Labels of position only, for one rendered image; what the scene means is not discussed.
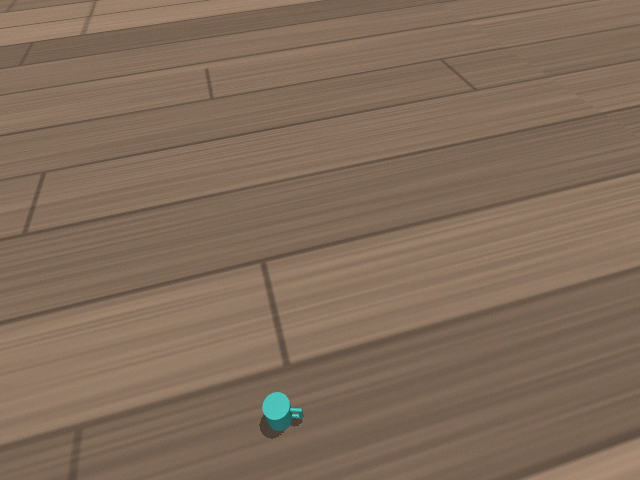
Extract mug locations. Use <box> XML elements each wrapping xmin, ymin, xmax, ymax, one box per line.
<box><xmin>262</xmin><ymin>392</ymin><xmax>304</xmax><ymax>431</ymax></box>

